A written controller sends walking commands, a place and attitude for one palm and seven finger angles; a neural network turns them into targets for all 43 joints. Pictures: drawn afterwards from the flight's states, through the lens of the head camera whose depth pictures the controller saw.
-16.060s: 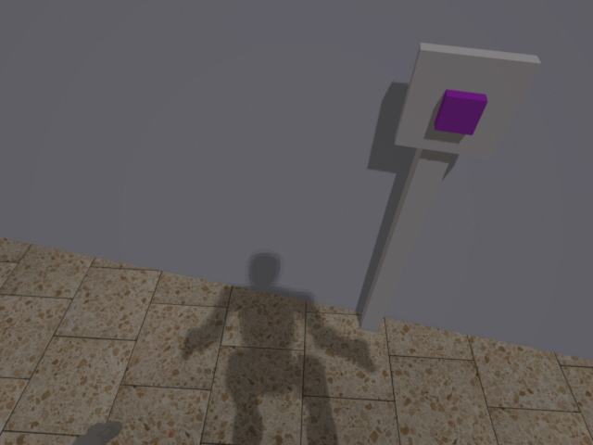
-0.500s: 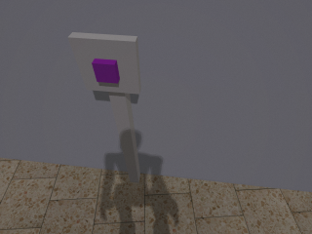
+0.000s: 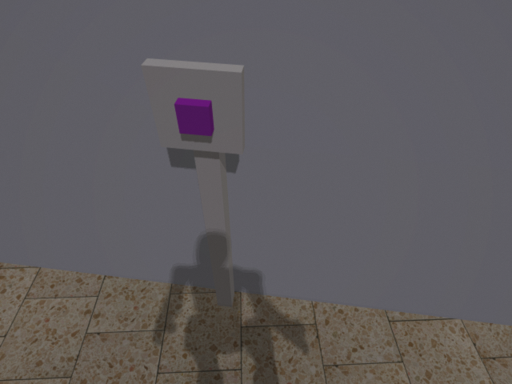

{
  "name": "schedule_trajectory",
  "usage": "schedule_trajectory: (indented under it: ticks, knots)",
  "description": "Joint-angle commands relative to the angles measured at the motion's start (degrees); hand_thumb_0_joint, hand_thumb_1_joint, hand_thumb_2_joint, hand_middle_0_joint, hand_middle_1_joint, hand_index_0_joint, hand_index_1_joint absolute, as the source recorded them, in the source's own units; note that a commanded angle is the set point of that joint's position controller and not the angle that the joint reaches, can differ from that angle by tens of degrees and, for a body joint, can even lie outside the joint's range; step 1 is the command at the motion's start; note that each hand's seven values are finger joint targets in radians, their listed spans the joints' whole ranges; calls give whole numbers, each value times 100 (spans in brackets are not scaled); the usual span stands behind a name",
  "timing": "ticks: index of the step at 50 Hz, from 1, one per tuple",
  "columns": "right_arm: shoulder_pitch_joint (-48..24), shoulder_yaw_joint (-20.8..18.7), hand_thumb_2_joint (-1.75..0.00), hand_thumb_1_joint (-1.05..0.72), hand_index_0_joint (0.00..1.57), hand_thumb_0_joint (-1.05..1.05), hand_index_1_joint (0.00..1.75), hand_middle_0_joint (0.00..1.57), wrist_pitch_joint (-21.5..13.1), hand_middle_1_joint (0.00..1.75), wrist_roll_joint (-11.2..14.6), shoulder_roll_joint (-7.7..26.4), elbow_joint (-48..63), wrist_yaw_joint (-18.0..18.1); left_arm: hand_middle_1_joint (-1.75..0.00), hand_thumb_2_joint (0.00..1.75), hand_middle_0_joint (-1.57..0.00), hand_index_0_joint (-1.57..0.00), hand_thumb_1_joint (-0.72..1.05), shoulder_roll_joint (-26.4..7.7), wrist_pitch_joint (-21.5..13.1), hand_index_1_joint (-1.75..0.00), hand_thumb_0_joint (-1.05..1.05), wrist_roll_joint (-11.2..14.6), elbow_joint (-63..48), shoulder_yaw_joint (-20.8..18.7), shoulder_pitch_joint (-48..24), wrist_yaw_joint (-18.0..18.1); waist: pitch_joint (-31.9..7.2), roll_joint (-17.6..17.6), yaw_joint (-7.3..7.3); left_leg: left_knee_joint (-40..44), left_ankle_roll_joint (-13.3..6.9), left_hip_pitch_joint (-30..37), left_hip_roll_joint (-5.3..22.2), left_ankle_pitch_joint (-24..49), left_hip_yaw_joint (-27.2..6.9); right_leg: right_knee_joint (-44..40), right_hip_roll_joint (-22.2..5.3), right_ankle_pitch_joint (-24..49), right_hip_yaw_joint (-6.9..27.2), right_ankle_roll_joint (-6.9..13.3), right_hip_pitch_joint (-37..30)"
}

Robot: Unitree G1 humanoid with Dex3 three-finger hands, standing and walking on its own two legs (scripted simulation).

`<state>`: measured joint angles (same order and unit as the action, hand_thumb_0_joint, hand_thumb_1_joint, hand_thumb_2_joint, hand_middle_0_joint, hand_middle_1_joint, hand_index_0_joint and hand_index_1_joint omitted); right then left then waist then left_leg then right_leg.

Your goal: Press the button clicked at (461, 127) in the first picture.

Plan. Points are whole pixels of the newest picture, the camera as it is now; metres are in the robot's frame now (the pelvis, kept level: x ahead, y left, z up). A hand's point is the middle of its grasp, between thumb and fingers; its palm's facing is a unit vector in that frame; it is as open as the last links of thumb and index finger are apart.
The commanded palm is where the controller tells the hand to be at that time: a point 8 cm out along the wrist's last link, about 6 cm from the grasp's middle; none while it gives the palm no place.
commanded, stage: come to a stop and stand still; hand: left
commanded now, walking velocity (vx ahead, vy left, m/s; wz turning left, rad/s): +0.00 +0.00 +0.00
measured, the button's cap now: (195, 116) +0.55 +0.16 +0.15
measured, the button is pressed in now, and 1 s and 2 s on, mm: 0 0 0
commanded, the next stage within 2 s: look again from close up in 0.50 s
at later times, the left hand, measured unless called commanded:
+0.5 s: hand out of the picture +0.00 +0.23 -0.17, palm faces -0.01 -0.97 -0.24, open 7.4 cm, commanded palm none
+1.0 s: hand out of the picture +0.00 +0.21 -0.17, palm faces -0.01 -0.98 -0.19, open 7.4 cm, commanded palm none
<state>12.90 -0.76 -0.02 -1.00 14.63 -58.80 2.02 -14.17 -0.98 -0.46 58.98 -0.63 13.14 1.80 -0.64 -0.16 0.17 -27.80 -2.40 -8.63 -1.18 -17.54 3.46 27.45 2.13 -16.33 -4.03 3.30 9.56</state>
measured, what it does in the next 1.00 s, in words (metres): stands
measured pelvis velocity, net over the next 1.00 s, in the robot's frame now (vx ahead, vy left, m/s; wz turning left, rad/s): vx -0.02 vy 0.03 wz -0.01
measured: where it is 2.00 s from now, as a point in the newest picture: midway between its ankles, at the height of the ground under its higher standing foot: outside the picture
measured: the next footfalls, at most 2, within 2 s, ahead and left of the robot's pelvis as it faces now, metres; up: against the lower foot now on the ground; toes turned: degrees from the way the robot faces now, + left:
right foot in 1.66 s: +0.14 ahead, -0.17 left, +0.00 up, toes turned -8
left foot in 2.00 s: +0.10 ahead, +0.06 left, +0.00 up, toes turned +1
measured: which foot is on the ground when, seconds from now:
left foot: down 0.00-1.00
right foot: down 0.00-1.00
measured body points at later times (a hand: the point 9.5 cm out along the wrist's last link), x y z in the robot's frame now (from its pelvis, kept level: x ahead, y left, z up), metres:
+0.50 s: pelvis -0.03 +0.02 +0.01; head -0.03 +0.03 +0.46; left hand +0.00 +0.28 -0.15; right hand +0.01 -0.24 -0.14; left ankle -0.03 +0.09 -0.74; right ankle -0.01 -0.08 -0.74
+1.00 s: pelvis -0.02 +0.03 +0.01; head -0.02 +0.04 +0.46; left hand +0.00 +0.26 -0.16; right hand +0.01 -0.21 -0.14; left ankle -0.03 +0.09 -0.74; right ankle -0.01 -0.08 -0.74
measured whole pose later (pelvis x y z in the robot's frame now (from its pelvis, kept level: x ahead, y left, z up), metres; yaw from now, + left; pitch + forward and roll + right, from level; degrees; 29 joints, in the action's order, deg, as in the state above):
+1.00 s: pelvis -0.02 +0.03 +0.01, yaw -1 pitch -2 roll +0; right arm 12.7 0.9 -0.6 -0.6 10.8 -65.5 1.3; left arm -11.0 -0.7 -0.7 64.1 1.2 14.7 1.7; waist 0.9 1.4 0.4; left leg -21.2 -4.6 -7.2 -3.2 -12.8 4.8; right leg 22.5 0.4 -11.9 -2.5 0.9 9.0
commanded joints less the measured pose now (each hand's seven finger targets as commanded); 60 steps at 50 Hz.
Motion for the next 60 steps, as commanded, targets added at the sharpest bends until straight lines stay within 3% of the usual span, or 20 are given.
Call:
schedule_trajectory:
  ticks: [1, 5, 15, 23, 33, 44, 51, 59, 60]
  knots:
    - [-113, -99, -90, -90, 20, 0, 30, 20, -139, 30, -26, 886, 287, -32, -30, 90, -20, -20, 90, -897, -62, -30, 0, -10, -324, -116, -127, 5, 407, -77, -14, 746, -128, -404, 769, 949, -823, -651, -845, 960, 883, 37, 40]
    - [-261, -75, -90, -90, 20, 0, 30, 20, -165, 30, -28, 1007, 286, -58, -30, 90, -20, -20, 90, -974, -55, -30, 0, -13, -312, -100, -247, -27, 214, -131, -3, 890, -124, -304, 800, 937, -884, -704, -850, 879, 871, 4, -61]
    - [-321, -29, -90, -90, 20, 0, 30, 20, -139, 30, -19, 1050, 124, -103, -30, 90, -20, -20, 90, -946, -13, -30, 0, -32, -149, -23, -246, -59, 375, 15, 9, 1271, -94, -461, 816, 160, -991, -862, -853, 414, 835, -89, 29]
    - [-168, 6, -90, -90, 20, 0, 30, 20, -148, 30, 6, 901, -133, -95, -30, 90, -20, -20, 90, -809, -25, -30, 0, -26, 59, 26, -38, -29, 155, 12, -6, 1217, -86, -252, 824, 588, -946, -840, -889, 697, 813, -98, -89]
    - [11, 38, -90, -90, 20, 0, 30, 20, -140, 30, 28, 691, -368, -69, -30, 90, -20, -20, 90, -578, -11, -30, 0, -29, 258, 79, 219, 14, 325, 12, -5, 1231, -66, -235, 825, 747, -879, -823, -885, 854, 782, -130, -55]
    - [108, 18, -90, -90, 20, 0, 30, 20, -168, 30, 39, 504, -461, -45, -30, 90, -20, -20, 90, -415, -31, -30, 0, -31, 301, 74, 378, 47, 234, 62, -5, 1137, -65, -77, 813, 1180, -809, -783, -901, 1177, 797, -132, -116]
    - [141, 22, -90, -90, 20, 0, 30, 20, -160, 30, 35, 412, -499, -35, -30, 90, -20, -20, 90, -321, -17, -30, 0, -34, 320, 80, 407, 53, 420, 15, -7, 1199, -43, -126, 814, 1090, -787, -809, -883, 1114, 793, -145, -34]
    - [206, 14, -90, -90, 20, 0, 30, 20, -175, 30, 39, 381, -514, -27, -30, 90, -20, -20, 90, -285, -18, -30, 0, -30, 306, 73, 449, 62, 340, 72, -7, 1200, -44, -20, 821, 1305, -794, -784, -887, 1222, 786, -152, -79]
    - [302, 52, -90, -90, 20, 0, 30, 20, -165, 30, 21, 243, -571, -28, -30, 90, -20, -20, 90, -106, 6, -30, 0, -27, 368, 101, 550, 59, 249, 23, -23, 1230, -25, 79, 854, 1045, -753, -767, -852, 1013, 751, -177, -73]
